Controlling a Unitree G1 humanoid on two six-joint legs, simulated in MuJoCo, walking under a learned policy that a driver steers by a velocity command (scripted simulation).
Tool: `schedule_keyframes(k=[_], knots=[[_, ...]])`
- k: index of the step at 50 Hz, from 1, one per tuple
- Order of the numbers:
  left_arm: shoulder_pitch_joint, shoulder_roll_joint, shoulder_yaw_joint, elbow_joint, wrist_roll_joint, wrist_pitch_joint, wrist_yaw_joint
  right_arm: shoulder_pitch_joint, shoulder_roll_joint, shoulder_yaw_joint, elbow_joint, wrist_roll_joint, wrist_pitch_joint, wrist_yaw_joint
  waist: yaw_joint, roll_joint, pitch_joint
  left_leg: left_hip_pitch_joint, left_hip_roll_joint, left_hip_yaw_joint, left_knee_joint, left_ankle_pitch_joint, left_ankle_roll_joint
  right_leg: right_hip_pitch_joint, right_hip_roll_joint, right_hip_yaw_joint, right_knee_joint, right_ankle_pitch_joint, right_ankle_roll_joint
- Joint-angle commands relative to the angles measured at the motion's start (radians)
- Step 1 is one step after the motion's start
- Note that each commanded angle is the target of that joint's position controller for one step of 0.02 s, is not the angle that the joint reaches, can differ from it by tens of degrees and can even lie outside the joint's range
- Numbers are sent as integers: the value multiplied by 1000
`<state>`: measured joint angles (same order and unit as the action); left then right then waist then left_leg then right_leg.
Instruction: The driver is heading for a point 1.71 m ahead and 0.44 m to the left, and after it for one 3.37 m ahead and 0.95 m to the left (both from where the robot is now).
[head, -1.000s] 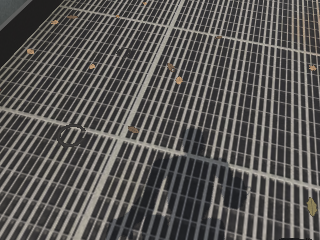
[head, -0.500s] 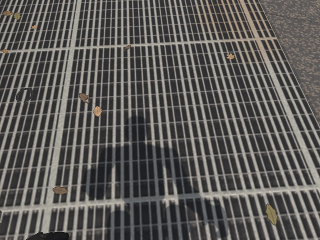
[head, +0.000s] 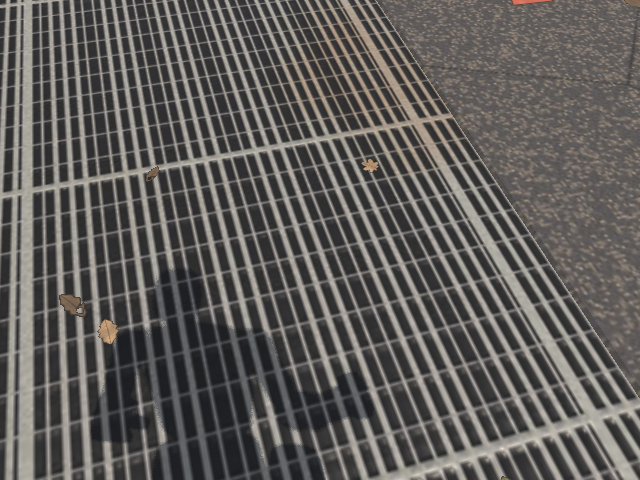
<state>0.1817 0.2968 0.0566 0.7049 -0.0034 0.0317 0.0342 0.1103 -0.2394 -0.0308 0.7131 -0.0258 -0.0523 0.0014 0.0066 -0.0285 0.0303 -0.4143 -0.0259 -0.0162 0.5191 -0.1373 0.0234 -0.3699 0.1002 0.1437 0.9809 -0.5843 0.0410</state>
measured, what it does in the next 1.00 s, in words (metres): walks ahead: right foot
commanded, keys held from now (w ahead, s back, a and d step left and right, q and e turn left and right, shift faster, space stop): no key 0.70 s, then w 0.30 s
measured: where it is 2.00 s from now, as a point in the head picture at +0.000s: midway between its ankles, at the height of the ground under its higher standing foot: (328, 424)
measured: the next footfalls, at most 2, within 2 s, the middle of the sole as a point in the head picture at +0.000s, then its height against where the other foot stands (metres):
right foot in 0.18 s outside the picture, level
right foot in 1.42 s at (398, 469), level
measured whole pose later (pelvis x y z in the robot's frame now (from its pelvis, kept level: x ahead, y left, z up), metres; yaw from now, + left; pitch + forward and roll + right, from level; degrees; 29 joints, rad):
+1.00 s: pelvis +0.11 +0.01 +0.00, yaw +0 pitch -1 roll +0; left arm 0.34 0.26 0.05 0.97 -0.04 -0.05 0.03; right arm 0.26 -0.25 -0.06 1.04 0.02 -0.10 0.02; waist -0.01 -0.03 0.01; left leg -0.22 -0.03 0.04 0.55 -0.32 0.06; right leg -0.24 0.01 0.08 0.91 -0.47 -0.02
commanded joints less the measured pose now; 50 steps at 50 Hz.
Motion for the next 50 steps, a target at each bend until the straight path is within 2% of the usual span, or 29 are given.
schedule_keyframes(k=[1,3,4,6,8,9,10,11,12,13,15,17,25,35,36,37,38,39,40,41,42,43,44,45,46,47,48,49,50], knots=[[73,105,36,-28,-2,29,8,-31,-137,-29,-56,9,12,-1,23,142,-122,205,274,-325,-190,152,182,-87,-95,1,59,32,46],[80,43,16,-11,-2,26,4,-56,-128,-29,-49,4,27,-2,25,186,-108,143,196,-216,-204,118,151,20,-93,-74,-127,73,49],[70,29,11,-6,1,21,2,-39,-128,-30,-40,6,31,-4,10,201,-120,159,189,-201,-198,115,155,53,-96,-87,-203,98,47],[73,37,14,10,-1,14,-2,-14,-135,-31,-25,13,37,-7,2,204,-144,187,196,-205,-179,71,164,117,-96,-100,-352,220,32],[92,40,16,33,6,11,-7,-3,-126,-26,-11,24,39,-9,17,186,-135,148,181,-193,-170,-46,130,211,-85,-124,-536,374,-4],[72,63,17,23,20,10,-8,23,-115,-20,1,22,34,-7,8,154,-125,101,167,-186,-168,-135,82,253,-120,-82,-548,422,-29],[56,105,22,7,29,9,-5,28,-108,-16,1,9,27,0,-12,79,-107,56,132,-146,-129,-205,37,258,-198,-6,-551,451,-67],[46,115,28,35,24,5,-10,32,-86,-15,-1,4,23,2,-47,-69,-75,114,54,-44,-110,-210,-7,119,-194,6,-558,263,-106],[24,61,15,26,25,-5,-15,-5,-96,-15,5,-3,21,1,-26,-62,-48,179,44,-30,-66,-147,-32,46,-181,8,-599,165,-105],[21,39,6,34,31,-15,-15,-11,-90,-17,9,1,21,-1,-30,-62,-38,210,46,-28,-52,-101,-29,13,-180,7,-616,143,-90],[22,52,8,42,25,-35,-13,9,-95,-19,30,8,27,-9,-31,-43,-14,214,53,-38,-43,-40,-14,14,-165,-9,-600,222,-64],[56,52,6,60,19,-46,-10,20,-92,-21,47,12,28,-13,-24,-24,-23,216,57,-42,-40,6,-6,42,-157,-21,-576,296,-57],[95,36,0,109,11,-48,-4,30,-95,-28,124,20,39,-21,-14,21,-31,243,59,-43,-30,108,-16,87,-139,-42,-556,410,-58],[107,21,-6,186,9,-50,-3,29,-101,-33,220,25,55,-37,-15,24,-28,267,60,-42,-37,133,-18,116,-125,-66,-569,467,-56],[129,15,-7,204,8,-49,-3,44,-89,-30,237,25,57,-38,-13,14,-46,274,43,-23,-32,38,-19,125,-120,-70,-588,363,-61],[138,29,-2,213,3,-46,-1,43,-87,-31,248,29,59,-38,-10,-8,-25,247,13,7,-5,-116,-18,111,-122,-55,-612,205,-80],[138,57,7,213,-2,-44,1,33,-91,-33,250,34,58,-38,-1,-45,12,186,-18,40,44,-270,-18,97,-145,-10,-645,25,-114],[152,83,14,211,-7,-46,2,7,-92,-33,241,37,49,-36,14,-88,58,97,-31,60,104,-337,-16,97,-203,77,-703,-131,-156],[169,112,22,212,-13,-54,3,-28,-88,-32,225,43,33,-31,30,-134,107,8,-27,74,174,-323,-11,112,-286,191,-769,-221,-205],[170,132,29,217,-19,-65,4,-51,-78,-29,211,49,13,-24,35,-162,154,-39,10,46,228,-287,5,105,-360,288,-807,-228,-249],[157,125,29,217,-20,-77,5,-47,-78,-29,209,55,-5,-15,24,-162,177,-74,39,24,239,-284,23,121,-391,317,-811,-166,-268],[138,110,26,215,-21,-86,3,-28,-79,-30,216,59,-22,-6,6,-158,179,-75,55,18,201,-297,40,148,-391,294,-789,-79,-262],[110,101,24,210,-25,-88,0,20,-76,-32,234,62,-35,3,-26,-143,160,8,53,31,98,-279,55,140,-363,235,-754,-9,-237],[76,94,21,203,-28,-86,-4,108,-79,-39,276,63,-41,8,-70,-116,125,183,25,56,-9,-206,57,74,-308,154,-701,67,-202],[49,78,17,190,-23,-88,-6,209,-106,-54,321,54,-42,10,-104,-66,75,349,19,22,-39,-133,53,2,-242,71,-591,203,-166],[23,20,0,162,-19,-96,-7,325,-187,-78,348,49,-45,8,-139,151,22,492,174,-265,-185,-257,125,-133,-110,-95,-282,292,-92],[20,8,0,127,-22,-112,-2,432,-259,-89,368,43,-50,23,-158,357,-38,609,373,-677,-346,-332,261,-303,-24,-116,9,56,-53],[27,56,13,131,-40,-125,-7,347,-174,-58,349,32,-61,24,-105,220,8,570,405,-695,-346,-358,267,-386,-83,-28,170,35,-71],[39,56,13,143,-50,-134,-17,274,-130,-44,321,33,-67,24,-73,161,54,525,368,-573,-340,-326,235,-411,-130,-20,210,129,-96]])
